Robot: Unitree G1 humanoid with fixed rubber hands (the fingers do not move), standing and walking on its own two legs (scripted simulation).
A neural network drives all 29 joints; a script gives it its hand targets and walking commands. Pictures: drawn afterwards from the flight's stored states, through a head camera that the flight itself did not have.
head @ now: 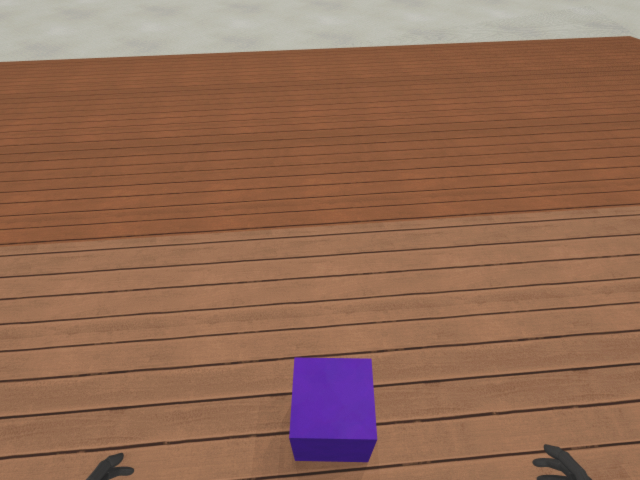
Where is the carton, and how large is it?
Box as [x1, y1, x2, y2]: [289, 357, 376, 461]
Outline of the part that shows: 294,357 289,438 295,460 367,461 376,441 371,359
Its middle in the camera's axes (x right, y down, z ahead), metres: +0.03 +0.49 +1.07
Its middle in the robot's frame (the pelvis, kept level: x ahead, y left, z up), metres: +0.39 -0.01 -0.66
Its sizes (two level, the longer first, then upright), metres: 0.210 0.200 0.250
